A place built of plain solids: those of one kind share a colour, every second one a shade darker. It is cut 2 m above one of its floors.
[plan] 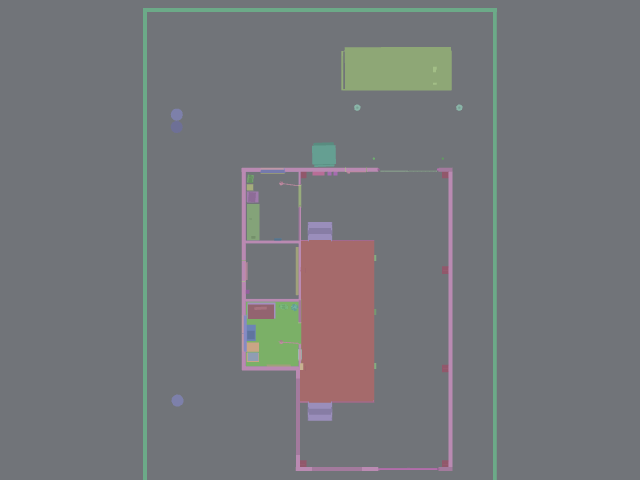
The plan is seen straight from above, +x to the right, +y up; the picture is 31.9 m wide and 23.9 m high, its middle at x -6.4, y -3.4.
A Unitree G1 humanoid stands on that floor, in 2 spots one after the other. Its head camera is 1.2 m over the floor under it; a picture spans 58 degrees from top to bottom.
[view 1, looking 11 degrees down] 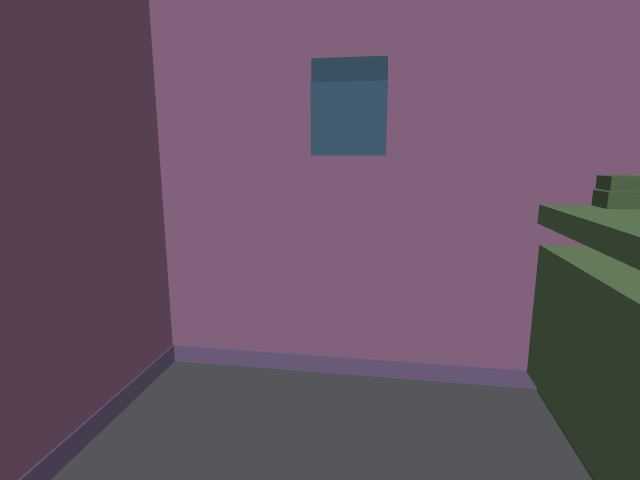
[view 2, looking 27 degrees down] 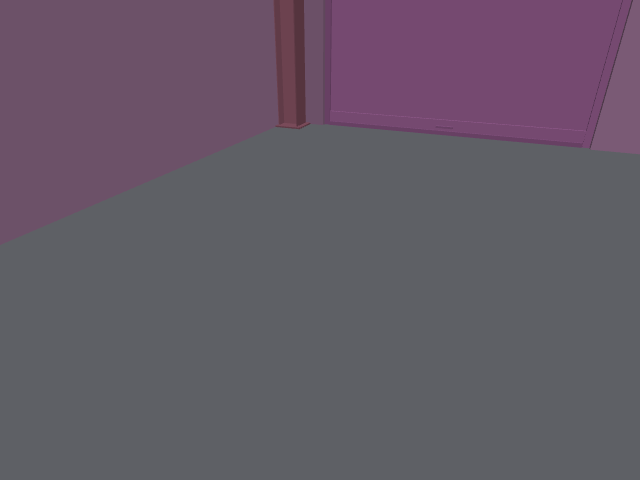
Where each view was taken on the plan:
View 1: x -8.70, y -1.20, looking -81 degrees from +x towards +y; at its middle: wall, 2.31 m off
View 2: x -2.65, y -9.55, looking -67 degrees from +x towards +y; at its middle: ground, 2.64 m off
